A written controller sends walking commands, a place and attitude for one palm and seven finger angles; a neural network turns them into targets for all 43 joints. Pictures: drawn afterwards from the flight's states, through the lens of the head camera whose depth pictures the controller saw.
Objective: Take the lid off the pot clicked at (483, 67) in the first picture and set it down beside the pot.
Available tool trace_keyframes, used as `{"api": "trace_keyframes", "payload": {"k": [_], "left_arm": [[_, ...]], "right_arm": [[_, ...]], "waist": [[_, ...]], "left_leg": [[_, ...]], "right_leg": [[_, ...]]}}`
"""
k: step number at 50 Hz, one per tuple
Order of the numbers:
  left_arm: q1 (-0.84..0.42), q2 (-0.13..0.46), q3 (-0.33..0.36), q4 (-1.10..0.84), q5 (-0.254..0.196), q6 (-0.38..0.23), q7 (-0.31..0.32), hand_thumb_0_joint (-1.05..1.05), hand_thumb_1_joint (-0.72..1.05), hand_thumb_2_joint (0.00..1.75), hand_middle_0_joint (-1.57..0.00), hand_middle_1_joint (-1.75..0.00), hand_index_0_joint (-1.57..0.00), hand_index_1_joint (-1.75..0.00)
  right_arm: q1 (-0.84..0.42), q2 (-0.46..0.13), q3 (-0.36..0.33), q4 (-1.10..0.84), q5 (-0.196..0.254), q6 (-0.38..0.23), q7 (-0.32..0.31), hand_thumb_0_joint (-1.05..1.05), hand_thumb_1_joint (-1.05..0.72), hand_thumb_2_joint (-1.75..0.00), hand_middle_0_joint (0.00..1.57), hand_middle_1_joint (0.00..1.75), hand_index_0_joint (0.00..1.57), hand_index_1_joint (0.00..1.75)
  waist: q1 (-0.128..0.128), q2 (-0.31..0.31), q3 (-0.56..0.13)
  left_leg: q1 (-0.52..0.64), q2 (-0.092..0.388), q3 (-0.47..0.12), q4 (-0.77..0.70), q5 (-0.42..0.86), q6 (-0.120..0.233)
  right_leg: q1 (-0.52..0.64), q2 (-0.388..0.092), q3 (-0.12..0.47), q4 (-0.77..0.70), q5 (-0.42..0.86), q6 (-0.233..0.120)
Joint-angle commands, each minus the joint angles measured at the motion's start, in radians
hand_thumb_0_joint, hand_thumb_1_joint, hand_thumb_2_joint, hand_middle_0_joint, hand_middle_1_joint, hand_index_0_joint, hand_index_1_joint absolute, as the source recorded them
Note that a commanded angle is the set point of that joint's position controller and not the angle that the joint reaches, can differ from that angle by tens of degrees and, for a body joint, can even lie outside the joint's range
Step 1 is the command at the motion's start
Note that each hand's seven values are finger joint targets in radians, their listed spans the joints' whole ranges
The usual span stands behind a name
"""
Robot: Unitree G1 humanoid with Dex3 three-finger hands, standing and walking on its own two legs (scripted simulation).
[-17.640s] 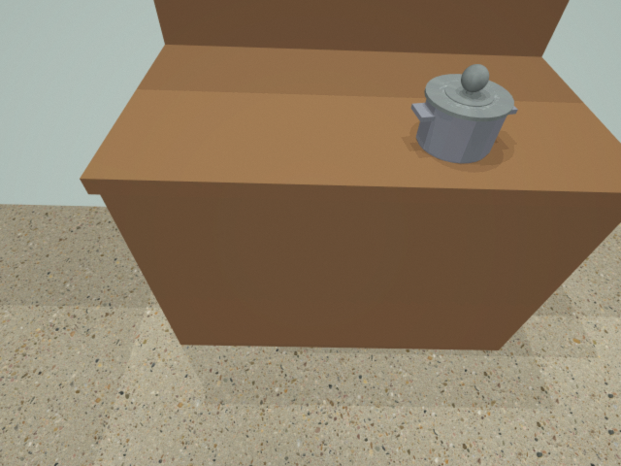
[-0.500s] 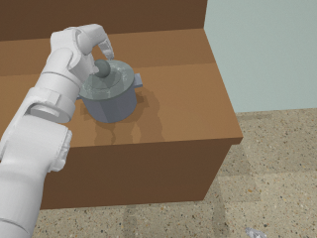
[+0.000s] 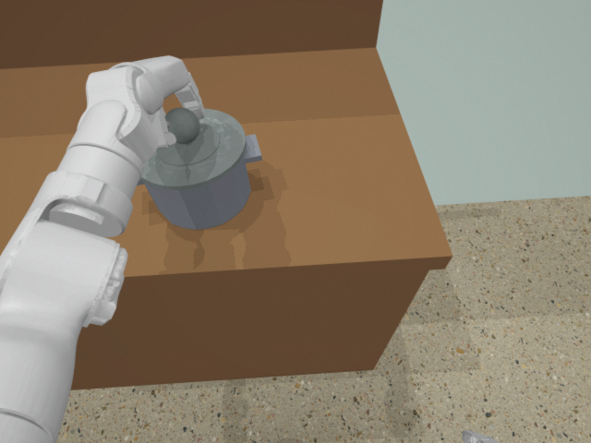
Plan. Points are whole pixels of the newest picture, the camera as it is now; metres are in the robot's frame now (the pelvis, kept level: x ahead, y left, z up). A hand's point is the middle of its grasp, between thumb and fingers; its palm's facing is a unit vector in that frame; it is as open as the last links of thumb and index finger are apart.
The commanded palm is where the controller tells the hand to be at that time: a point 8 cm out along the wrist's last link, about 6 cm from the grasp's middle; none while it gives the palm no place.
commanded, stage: close the fingers and squeeze the knob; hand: left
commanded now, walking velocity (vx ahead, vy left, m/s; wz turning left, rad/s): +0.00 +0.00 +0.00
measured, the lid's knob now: (182, 126) +0.51 +0.14 +0.15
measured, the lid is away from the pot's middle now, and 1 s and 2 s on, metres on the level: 0.00 0.00 0.00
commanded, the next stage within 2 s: lift the lid straight up in 1.70 s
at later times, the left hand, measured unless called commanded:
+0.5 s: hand (165, 125) +0.48 +0.15 +0.18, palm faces -0.36 -0.11 -0.93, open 9.5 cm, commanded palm +0.47 +0.15 +0.24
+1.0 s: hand (169, 120) +0.48 +0.15 +0.19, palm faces -0.36 -0.11 -0.93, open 7.8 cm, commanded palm +0.47 +0.15 +0.24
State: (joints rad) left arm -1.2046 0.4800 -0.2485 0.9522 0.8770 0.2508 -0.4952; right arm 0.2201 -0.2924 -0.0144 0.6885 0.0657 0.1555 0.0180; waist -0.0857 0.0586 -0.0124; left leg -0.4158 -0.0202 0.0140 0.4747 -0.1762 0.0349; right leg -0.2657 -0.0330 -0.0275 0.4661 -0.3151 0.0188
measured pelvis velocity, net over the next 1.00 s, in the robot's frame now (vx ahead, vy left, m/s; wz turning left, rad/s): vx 0.00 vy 0.00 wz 0.01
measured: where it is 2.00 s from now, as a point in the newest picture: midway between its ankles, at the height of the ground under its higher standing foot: outside the picture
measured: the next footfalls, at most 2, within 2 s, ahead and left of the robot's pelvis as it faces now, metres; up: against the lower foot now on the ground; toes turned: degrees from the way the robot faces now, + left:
none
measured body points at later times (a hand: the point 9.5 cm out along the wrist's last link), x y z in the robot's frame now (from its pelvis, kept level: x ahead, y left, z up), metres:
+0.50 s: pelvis +0.00 +0.00 +0.00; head +0.04 -0.02 +0.45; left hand +0.49 +0.16 +0.23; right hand +0.10 -0.26 -0.13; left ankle +0.03 +0.10 -0.74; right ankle -0.06 -0.13 -0.74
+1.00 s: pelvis +0.00 +0.00 +0.00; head +0.04 -0.03 +0.45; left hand +0.49 +0.15 +0.24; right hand +0.09 -0.27 -0.14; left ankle +0.03 +0.10 -0.74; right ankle -0.06 -0.13 -0.74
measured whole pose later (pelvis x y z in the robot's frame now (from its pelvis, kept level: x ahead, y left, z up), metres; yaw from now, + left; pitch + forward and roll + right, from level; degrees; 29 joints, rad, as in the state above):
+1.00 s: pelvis +0.00 +0.00 +0.00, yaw +0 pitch +6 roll +0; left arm -1.22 0.45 -0.27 0.95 0.87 0.27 -0.50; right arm 0.21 -0.29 -0.01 0.69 0.07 0.17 0.02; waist -0.08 0.07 -0.02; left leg -0.41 -0.02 0.01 0.48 -0.17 0.03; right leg -0.26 -0.03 -0.03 0.48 -0.32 0.02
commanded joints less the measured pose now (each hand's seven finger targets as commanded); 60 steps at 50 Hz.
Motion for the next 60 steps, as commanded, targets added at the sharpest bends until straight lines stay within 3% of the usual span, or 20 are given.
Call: {"api": "trace_keyframes", "payload": {"k": [1,3,4,14,18,20,22,23,26,27,30,36,38,39,45,49,52,54,58,60], "left_arm": [[-0.539,0.2,0.058,-0.183,0.013,-0.003,0.031,0.0,-0.39,1.72,-0.88,-0.08,-0.88,-0.08],[-0.544,0.196,0.053,-0.205,0.004,-0.004,0.03,0.0,-0.39,1.72,-0.88,-0.08,-0.88,-0.08],[-0.573,0.199,0.056,-0.23,0.011,-0.004,0.031,0.0,-0.11,0.99,-0.5,-0.7,-0.5,-0.7],[-0.552,0.238,0.091,-0.223,0.016,-0.006,0.04,0.0,-0.02,1.0,-0.52,-0.86,-0.52,-0.86],[-0.507,0.152,0.037,-0.216,0.001,0.005,0.033,0.0,0.02,0.99,-0.53,-0.91,-0.53,-0.91],[-0.526,0.175,0.051,-0.161,0.005,0.014,0.033,0.0,0.04,0.98,-0.54,-0.93,-0.54,-0.93],[-0.588,0.209,0.067,-0.218,0.013,0.009,0.039,0.0,0.06,0.98,-0.55,-0.95,-0.55,-0.95],[-0.598,0.195,0.058,-0.281,0.008,0.002,0.041,0.0,0.08,0.97,-0.55,-0.95,-0.55,-0.95],[-0.53,0.153,0.04,-0.189,0.016,0.013,0.039,0.0,0.11,0.96,-0.57,-0.98,-0.57,-0.98],[-0.506,0.19,0.073,-0.146,0.014,0.016,0.041,0.0,0.12,0.95,-0.57,-0.99,-0.57,-0.99],[-0.579,0.169,0.038,-0.19,0.015,0.014,0.041,0.0,0.16,0.94,-0.59,-1.01,-0.59,-1.01],[-0.544,0.209,0.068,-0.151,0.018,0.014,0.041,0.0,0.23,0.89,-0.63,-1.03,-0.63,-1.03],[-0.569,0.141,0.018,-0.213,0.004,0.013,0.037,0.0,0.26,0.87,-0.65,-1.04,-0.65,-1.04],[-0.54,0.195,0.067,-0.191,0.019,0.014,0.042,0.0,0.27,0.86,-0.66,-1.04,-0.66,-1.04],[-0.517,0.183,0.051,-0.131,0.01,0.023,0.029,0.0,0.35,0.79,-0.71,-1.06,-0.71,-1.06],[-0.511,0.198,0.064,-0.132,0.019,0.02,0.034,0.0,0.41,0.72,-0.75,-1.06,-0.75,-1.06],[-0.528,0.132,0.009,-0.112,0.013,0.027,0.025,0.0,0.46,0.67,-0.78,-1.05,-0.78,-1.05],[-0.533,0.17,0.044,-0.137,0.015,0.024,0.029,0.0,0.5,0.63,-0.8,-1.05,-0.8,-1.05],[-0.518,0.123,0.008,-0.133,0.002,0.023,0.019,0.0,0.43,0.73,-0.75,-1.04,-0.74,-1.03],[-0.526,0.165,0.041,-0.143,0.011,0.025,0.02,0.0,0.43,0.74,-0.75,-1.04,-0.73,-1.03]], "right_arm": [[-0.014,-0.138,-0.042,-0.103,0.004,-0.028,0.002,0.0,-0.9,-0.9,0.2,0.3,0.2,0.3],[-0.016,-0.14,-0.045,-0.104,0.005,-0.026,0.002,0.0,-0.9,-0.9,0.2,0.3,0.2,0.3],[-0.016,-0.139,-0.047,-0.1,0.002,-0.027,0.001,0.0,-0.9,-0.9,0.2,0.3,0.2,0.3],[-0.017,-0.138,-0.043,-0.104,0.001,-0.028,0.002,0.0,-0.9,-0.9,0.2,0.3,0.2,0.3],[-0.027,-0.132,-0.045,-0.109,0.003,-0.028,0.008,0.0,-0.9,-0.9,0.2,0.3,0.2,0.3],[-0.026,-0.136,-0.039,-0.094,0.006,-0.022,0.005,0.0,-0.9,-0.9,0.2,0.3,0.2,0.3],[-0.034,-0.135,-0.039,-0.099,0.005,-0.027,0.001,0.0,-0.9,-0.9,0.2,0.3,0.2,0.3],[-0.041,-0.133,-0.042,-0.111,0.0,-0.028,0.002,0.0,-0.9,-0.9,0.2,0.3,0.2,0.3],[-0.031,-0.128,-0.038,-0.102,0.001,-0.027,0.004,0.0,-0.9,-0.9,0.2,0.3,0.2,0.3],[-0.026,-0.132,-0.037,-0.097,0.003,-0.027,0.002,0.0,-0.9,-0.9,0.2,0.3,0.2,0.3],[-0.041,-0.132,-0.034,-0.098,0.004,-0.021,0.001,0.0,-0.9,-0.9,0.2,0.3,0.2,0.3],[-0.038,-0.135,-0.031,-0.102,0.006,-0.021,-0.004,0.0,-0.9,-0.9,0.2,0.3,0.2,0.3],[-0.046,-0.128,-0.037,-0.11,0.004,-0.021,0.0,0.0,-0.9,-0.9,0.2,0.3,0.2,0.3],[-0.036,-0.133,-0.038,-0.105,0.001,-0.023,0.0,0.0,-0.9,-0.9,0.2,0.3,0.2,0.3],[-0.032,-0.138,-0.031,-0.099,0.007,-0.017,-0.002,0.0,-0.9,-0.9,0.2,0.3,0.2,0.3],[-0.027,-0.138,-0.033,-0.098,0.004,-0.021,-0.001,0.0,-0.9,-0.9,0.2,0.3,0.2,0.3],[-0.033,-0.137,-0.032,-0.093,0.009,-0.015,-0.002,0.0,-0.9,-0.9,0.2,0.3,0.2,0.3],[-0.026,-0.14,-0.035,-0.093,0.002,-0.016,0.0,0.0,-0.9,-0.9,0.2,0.3,0.2,0.3],[-0.036,-0.136,-0.035,-0.099,0.006,-0.014,0.001,0.0,-0.9,-0.9,0.2,0.3,0.2,0.3],[-0.032,-0.137,-0.034,-0.1,0.002,-0.013,0.001,0.0,-0.9,-0.9,0.2,0.3,0.2,0.3]], "waist": [[-0.006,-0.072,-0.442],[-0.006,-0.072,-0.455],[-0.01,-0.064,-0.462],[0.002,-0.064,-0.477],[-0.003,-0.049,-0.442],[-0.007,-0.087,-0.394],[-0.001,-0.067,-0.433],[0.005,-0.045,-0.487],[0.0,-0.071,-0.435],[0.004,-0.107,-0.417],[-0.001,-0.079,-0.422],[0.004,-0.11,-0.409],[0.001,-0.056,-0.444],[0.006,-0.056,-0.458],[0.0,-0.116,-0.38],[0.003,-0.086,-0.418],[-0.01,-0.106,-0.366],[-0.001,-0.084,-0.418],[-0.006,-0.098,-0.412],[-0.004,-0.096,-0.416]], "left_leg": [[0.418,-0.046,-0.031,0.03,0.323,0.047],[0.428,-0.044,-0.034,0.034,0.334,0.05],[0.445,-0.044,-0.033,0.034,0.333,0.05],[0.437,-0.043,-0.039,0.031,0.328,0.045],[0.454,-0.041,-0.048,0.032,0.343,0.042],[0.401,-0.043,-0.037,0.014,0.245,0.041],[0.421,-0.044,-0.041,0.014,0.243,0.042],[0.456,-0.044,-0.046,0.023,0.303,0.043],[0.439,-0.042,-0.053,0.021,0.284,0.037],[0.406,-0.045,-0.044,0.016,0.246,0.04],[0.4,-0.047,-0.036,0.008,0.228,0.04],[0.369,-0.048,-0.032,0.006,0.201,0.042],[0.42,-0.048,-0.037,0.017,0.256,0.043],[0.43,-0.045,-0.037,0.023,0.27,0.042],[0.363,-0.049,-0.031,0.011,0.218,0.044],[0.389,-0.048,-0.035,0.025,0.262,0.042],[0.363,-0.047,-0.028,0.011,0.197,0.042],[0.39,-0.047,-0.033,0.023,0.243,0.042],[0.382,-0.05,-0.029,0.032,0.274,0.045],[0.383,-0.051,-0.028,0.031,0.255,0.046]], "right_leg": [[-0.045,0.078,-0.031,-0.031,0.478,-0.055],[-0.04,0.077,-0.031,-0.031,0.482,-0.056],[-0.045,0.08,-0.029,-0.033,0.48,-0.053],[-0.034,0.078,-0.03,-0.026,0.471,-0.057],[-0.077,0.08,-0.039,-0.032,0.427,-0.061],[-0.076,0.08,-0.04,-0.043,0.389,-0.057],[-0.059,0.078,-0.037,-0.035,0.4,-0.061],[-0.046,0.075,-0.034,-0.029,0.435,-0.063],[-0.079,0.083,-0.044,-0.031,0.388,-0.063],[-0.064,0.081,-0.04,-0.037,0.386,-0.061],[-0.059,0.075,-0.037,-0.037,0.393,-0.06],[-0.043,0.074,-0.033,-0.037,0.393,-0.058],[-0.056,0.072,-0.037,-0.032,0.408,-0.063],[-0.05,0.076,-0.031,-0.027,0.413,-0.062],[-0.051,0.078,-0.036,-0.04,0.407,-0.057],[-0.049,0.079,-0.035,-0.023,0.425,-0.06],[-0.08,0.079,-0.04,-0.039,0.372,-0.057],[-0.062,0.079,-0.038,-0.026,0.406,-0.06],[-0.058,0.074,-0.036,-0.027,0.446,-0.059],[-0.054,0.077,-0.033,-0.03,0.437,-0.057]]}}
